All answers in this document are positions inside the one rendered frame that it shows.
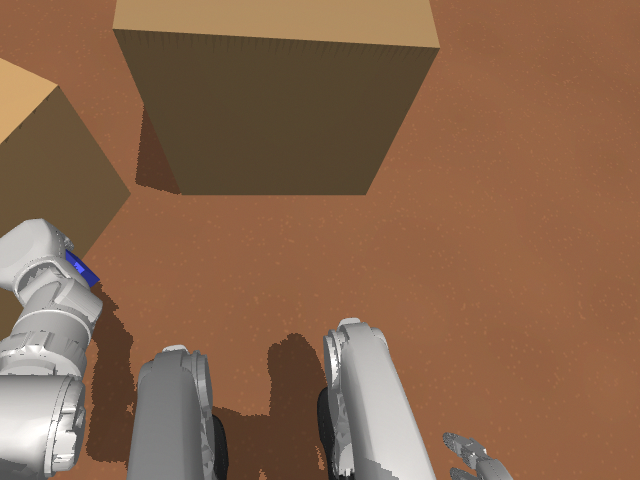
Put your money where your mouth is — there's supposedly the right robot foot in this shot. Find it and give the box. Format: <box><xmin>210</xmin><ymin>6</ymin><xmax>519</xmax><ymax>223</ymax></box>
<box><xmin>317</xmin><ymin>386</ymin><xmax>355</xmax><ymax>480</ymax></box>

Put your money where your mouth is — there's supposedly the left robot arm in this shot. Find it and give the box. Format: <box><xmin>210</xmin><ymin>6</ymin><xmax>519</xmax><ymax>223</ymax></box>
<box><xmin>0</xmin><ymin>256</ymin><xmax>103</xmax><ymax>480</ymax></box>

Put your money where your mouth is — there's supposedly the right robot hand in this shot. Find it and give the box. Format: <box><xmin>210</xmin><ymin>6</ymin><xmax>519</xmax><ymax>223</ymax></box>
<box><xmin>443</xmin><ymin>432</ymin><xmax>514</xmax><ymax>480</ymax></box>

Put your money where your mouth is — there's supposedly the left robot hand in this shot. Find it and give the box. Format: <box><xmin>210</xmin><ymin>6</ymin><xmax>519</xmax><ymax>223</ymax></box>
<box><xmin>0</xmin><ymin>218</ymin><xmax>74</xmax><ymax>292</ymax></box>

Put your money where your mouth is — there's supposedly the left robot foot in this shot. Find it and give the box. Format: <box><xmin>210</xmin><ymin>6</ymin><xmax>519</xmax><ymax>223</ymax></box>
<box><xmin>212</xmin><ymin>414</ymin><xmax>229</xmax><ymax>480</ymax></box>

